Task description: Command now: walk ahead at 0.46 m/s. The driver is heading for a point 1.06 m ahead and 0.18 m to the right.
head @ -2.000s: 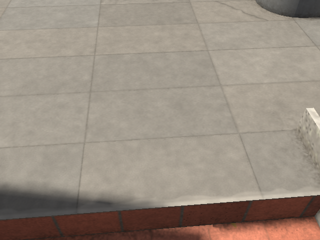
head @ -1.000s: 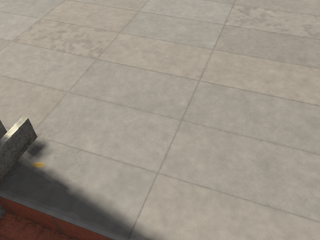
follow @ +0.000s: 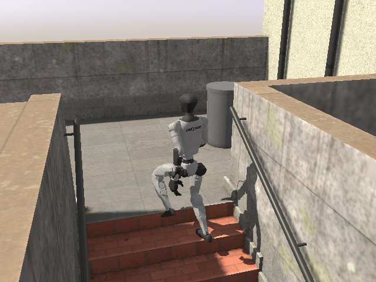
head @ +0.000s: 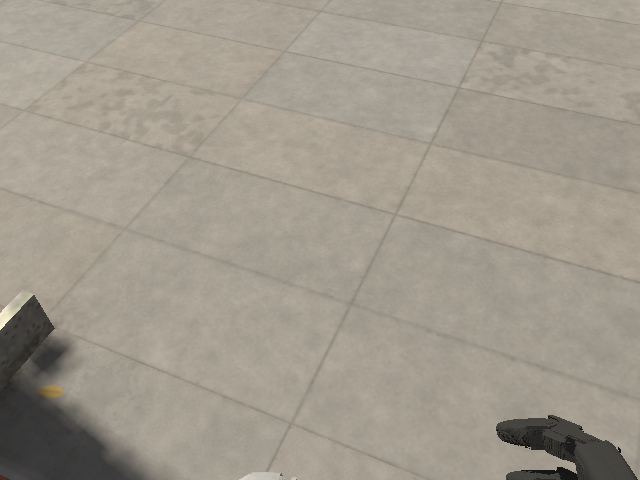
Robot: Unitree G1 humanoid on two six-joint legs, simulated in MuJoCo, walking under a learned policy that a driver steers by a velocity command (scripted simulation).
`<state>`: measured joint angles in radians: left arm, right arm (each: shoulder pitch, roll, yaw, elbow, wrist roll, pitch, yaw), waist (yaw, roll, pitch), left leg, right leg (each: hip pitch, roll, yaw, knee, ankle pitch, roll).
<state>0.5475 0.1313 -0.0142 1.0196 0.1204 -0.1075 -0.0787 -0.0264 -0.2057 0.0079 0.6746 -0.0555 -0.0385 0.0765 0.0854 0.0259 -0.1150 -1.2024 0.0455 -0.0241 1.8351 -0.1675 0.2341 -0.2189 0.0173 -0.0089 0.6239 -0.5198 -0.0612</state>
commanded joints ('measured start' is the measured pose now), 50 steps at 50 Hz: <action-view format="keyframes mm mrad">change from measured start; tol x32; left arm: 1 209 49 -2 64 21 -23 5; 34 -751 87 56 -323 -90 57 -8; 42 114 211 111 -42 -73 8 60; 50 -405 203 86 -241 -128 15 83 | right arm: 1 -234 -2 23 -103 8 -21 -31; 7 -514 60 90 -268 24 47 32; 13 654 -246 -59 240 5 -13 -1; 21 105 50 12 295 -15 -91 -32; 41 606 -47 -13 268 -48 -95 -58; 50 170 -77 -53 -30 44 -114 -96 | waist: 1 83 -30 137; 9 -243 -241 2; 12 -299 215 -508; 20 53 -129 3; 37 -86 89 112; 41 54 -176 -335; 50 -160 15 114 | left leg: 1 -589 21 -48 142 -200 25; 9 772 -129 276 -666 -146 -88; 11 1580 71 -315 -881 48 102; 12 1502 214 -768 -1231 -81 131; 20 621 183 -268 -1438 -67 -67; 39 1411 199 191 -1339 1252 -208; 40 1147 159 170 -1099 1055 -250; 42 435 -143 22 -484 -366 -360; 50 521 63 -18 -681 -50 -249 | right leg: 1 418 -304 311 -265 251 -196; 6 -250 -249 83 -680 258 -129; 10 -131 -232 -9 -84 1693 -43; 12 -482 83 229 681 362 -11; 17 -724 0 291 1446 560 -84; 37 -521 23 -72 -62 475 -50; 40 239 46 3 72 617 -164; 42 904 -269 666 -174 563 -402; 50 -220 -116 326 -435 607 -231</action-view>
